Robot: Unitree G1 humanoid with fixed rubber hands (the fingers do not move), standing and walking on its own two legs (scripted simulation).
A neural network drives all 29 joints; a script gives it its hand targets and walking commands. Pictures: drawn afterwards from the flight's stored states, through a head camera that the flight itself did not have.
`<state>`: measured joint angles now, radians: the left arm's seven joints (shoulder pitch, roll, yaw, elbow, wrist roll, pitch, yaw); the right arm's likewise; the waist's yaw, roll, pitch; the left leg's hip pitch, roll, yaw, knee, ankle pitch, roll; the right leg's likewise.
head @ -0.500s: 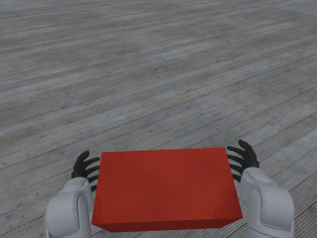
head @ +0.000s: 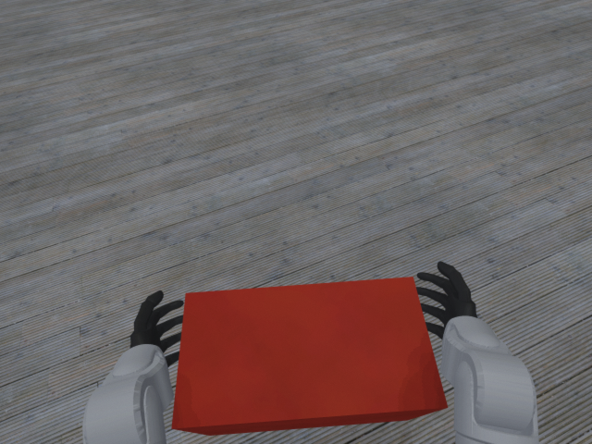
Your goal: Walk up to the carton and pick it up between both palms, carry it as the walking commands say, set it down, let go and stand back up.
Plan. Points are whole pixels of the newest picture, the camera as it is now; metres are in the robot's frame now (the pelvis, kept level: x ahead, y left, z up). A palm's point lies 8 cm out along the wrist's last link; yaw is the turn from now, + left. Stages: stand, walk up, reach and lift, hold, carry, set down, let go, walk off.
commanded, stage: carry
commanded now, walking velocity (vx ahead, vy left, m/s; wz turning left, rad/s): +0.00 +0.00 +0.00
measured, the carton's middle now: (304, 361) +0.25 +0.01 -0.02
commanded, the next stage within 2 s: none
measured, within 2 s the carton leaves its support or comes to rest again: neither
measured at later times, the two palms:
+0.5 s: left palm (114, 442) +0.13 +0.20 +0.08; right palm (497, 427) +0.14 -0.17 +0.09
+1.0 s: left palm out of the picture +0.04 +0.18 +0.04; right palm out of the picture +0.05 -0.18 +0.04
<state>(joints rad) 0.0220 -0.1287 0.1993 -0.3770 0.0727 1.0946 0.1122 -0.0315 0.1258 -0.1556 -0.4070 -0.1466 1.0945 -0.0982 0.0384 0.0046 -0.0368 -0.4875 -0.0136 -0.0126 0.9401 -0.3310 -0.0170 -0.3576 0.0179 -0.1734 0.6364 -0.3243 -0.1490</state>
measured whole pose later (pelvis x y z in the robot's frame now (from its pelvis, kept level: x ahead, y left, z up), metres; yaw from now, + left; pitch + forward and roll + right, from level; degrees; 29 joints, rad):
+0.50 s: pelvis -0.09 +0.01 +0.00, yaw -1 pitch +1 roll +1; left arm 0.06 -0.13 0.17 -0.45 0.08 1.14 0.13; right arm 0.02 0.13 -0.16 -0.46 -0.11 1.11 -0.11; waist 0.01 -0.02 -0.10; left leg -0.31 -0.01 0.04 0.63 -0.34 0.02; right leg -0.43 0.04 -0.18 0.52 -0.12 -0.14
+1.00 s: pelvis -0.20 +0.00 -0.02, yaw -2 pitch +0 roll -1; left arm 0.01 -0.13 0.19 -0.41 0.07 1.00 0.13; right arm -0.02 0.12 -0.17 -0.39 -0.08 0.96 -0.10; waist 0.01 0.03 0.06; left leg -0.55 0.06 0.01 0.76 -0.29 0.01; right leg -0.42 0.01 -0.05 0.75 -0.37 -0.01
